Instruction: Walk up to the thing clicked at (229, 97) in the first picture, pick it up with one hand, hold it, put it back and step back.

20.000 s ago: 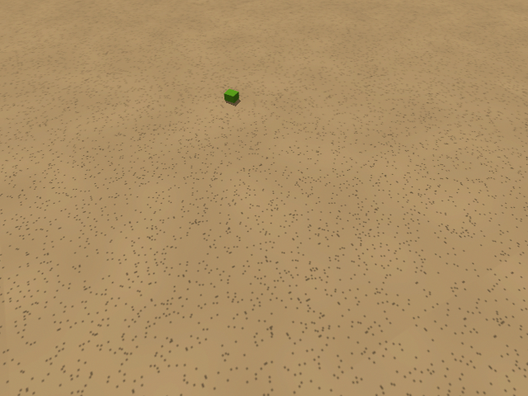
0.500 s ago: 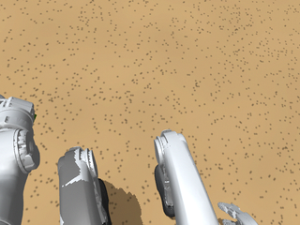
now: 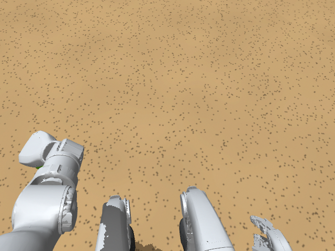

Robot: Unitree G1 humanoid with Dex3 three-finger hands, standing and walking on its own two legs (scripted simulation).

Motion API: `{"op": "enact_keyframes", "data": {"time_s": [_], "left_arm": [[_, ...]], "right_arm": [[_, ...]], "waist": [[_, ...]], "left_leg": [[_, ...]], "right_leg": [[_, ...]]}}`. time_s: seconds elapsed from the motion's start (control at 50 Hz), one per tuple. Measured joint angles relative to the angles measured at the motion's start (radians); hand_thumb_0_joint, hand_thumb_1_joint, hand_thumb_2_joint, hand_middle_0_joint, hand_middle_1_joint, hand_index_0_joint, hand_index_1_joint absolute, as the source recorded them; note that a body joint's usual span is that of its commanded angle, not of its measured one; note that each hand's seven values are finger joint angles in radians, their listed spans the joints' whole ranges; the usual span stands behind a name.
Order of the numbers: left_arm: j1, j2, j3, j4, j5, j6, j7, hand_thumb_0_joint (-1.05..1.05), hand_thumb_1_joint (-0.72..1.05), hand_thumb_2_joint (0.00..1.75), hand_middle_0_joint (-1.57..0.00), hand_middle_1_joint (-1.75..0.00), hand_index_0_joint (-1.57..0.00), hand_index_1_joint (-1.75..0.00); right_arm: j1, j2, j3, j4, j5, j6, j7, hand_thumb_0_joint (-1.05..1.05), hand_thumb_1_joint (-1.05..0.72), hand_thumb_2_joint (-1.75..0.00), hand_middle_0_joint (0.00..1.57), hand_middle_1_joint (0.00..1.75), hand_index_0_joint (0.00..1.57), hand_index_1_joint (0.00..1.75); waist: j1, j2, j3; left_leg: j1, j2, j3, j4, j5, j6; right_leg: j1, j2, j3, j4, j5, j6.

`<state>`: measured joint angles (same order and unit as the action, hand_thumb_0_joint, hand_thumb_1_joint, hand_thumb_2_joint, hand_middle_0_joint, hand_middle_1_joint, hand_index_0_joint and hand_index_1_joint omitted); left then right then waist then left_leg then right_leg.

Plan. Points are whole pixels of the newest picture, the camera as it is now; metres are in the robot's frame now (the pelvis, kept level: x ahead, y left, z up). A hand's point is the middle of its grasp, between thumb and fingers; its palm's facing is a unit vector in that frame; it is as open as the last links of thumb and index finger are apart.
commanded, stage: lift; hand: left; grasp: from above
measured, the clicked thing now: (59, 164) +0.37 +0.28 -0.13
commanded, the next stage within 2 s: hold in 0.68 s
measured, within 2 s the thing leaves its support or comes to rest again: neither
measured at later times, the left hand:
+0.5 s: hand (38, 136) +0.37 +0.24 +0.06, palm faces -0.16 -0.42 -0.89, open 10.2 cm
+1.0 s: hand (20, 120) +0.38 +0.24 +0.12, palm faces -0.15 -0.40 -0.90, open 10.1 cm
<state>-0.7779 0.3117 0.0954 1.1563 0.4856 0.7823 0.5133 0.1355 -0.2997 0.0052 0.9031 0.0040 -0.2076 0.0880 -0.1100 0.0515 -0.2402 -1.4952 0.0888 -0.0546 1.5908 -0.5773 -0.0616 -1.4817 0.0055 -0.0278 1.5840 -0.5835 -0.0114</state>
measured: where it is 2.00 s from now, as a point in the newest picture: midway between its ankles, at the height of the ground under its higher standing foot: outside the picture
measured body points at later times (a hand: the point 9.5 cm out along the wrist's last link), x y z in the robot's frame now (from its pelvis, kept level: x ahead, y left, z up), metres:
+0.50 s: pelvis +0.04 +0.00 +0.12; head +0.11 -0.02 +0.57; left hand +0.38 +0.25 +0.11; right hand +0.12 -0.27 -0.02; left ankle +0.07 +0.15 -0.54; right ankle +0.07 -0.11 -0.54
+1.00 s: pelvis +0.06 +0.01 +0.16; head +0.10 -0.01 +0.61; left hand +0.39 +0.26 +0.17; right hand +0.17 -0.25 +0.03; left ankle +0.07 +0.15 -0.54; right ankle +0.07 -0.11 -0.54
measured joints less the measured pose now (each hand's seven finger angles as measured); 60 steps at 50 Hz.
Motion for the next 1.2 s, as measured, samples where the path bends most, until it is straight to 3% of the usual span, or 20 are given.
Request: {"op": "enact_keyframes", "data": {"time_s": [0.2, 0.44, 0.6, 1.2], "left_arm": [[-0.001, -0.044, -0.027, 0.063, -0.024, 0.044, 0.038, -0.01, 0.0, 0.47, -0.69, -0.49, -0.71, -0.49], [0.034, -0.104, -0.045, 0.028, -0.052, 0.08, 0.034, -0.01, 0.01, 0.48, -0.67, -0.51, -0.68, -0.52], [0.057, -0.135, -0.074, 0.018, -0.044, 0.1, 0.032, -0.01, 0.02, 0.48, -0.66, -0.53, -0.67, -0.53], [0.06, -0.181, -0.099, -0.021, -0.051, 0.16, 0.049, -0.01, 0.04, 0.42, -0.68, -0.47, -0.7, -0.49]], "right_arm": [[0.032, 0.015, -0.015, 0.027, 0.009, 0.004, -0.012, 0.01, -0.91, -0.91, 0.2, 0.3, 0.2, 0.3], [0.068, 0.015, -0.021, 0.021, 0.0, 0.03, 0.004, 0.01, -0.91, -0.9, 0.2, 0.3, 0.19, 0.3], [0.08, 0.018, -0.019, 0.022, 0.0, 0.039, 0.009, 0.01, -0.91, -0.9, 0.2, 0.3, 0.19, 0.3], [0.042, 0.018, -0.018, -0.011, -0.009, 0.079, 0.037, 0.01, -0.92, -0.9, 0.2, 0.3, 0.19, 0.3]], "waist": [[0.007, -0.005, 0.016], [0.024, 0.007, 0.065], [0.038, 0.003, 0.084], [0.072, -0.015, 0.109]], "left_leg": [[0.29, 0.003, 0.005, -0.246, 0.049, -0.007], [0.531, -0.004, 0.026, -0.476, 0.117, -0.001], [0.673, -0.01, 0.042, -0.611, 0.16, 0.005], [0.925, -0.029, 0.07, -0.817, 0.204, 0.018]], "right_leg": [[0.294, 0.001, -0.013, -0.243, 0.042, -0.009], [0.532, -0.005, -0.007, -0.467, 0.106, -0.003], [0.669, -0.01, 0.002, -0.598, 0.148, 0.003], [0.914, -0.026, 0.019, -0.793, 0.191, 0.017]]}}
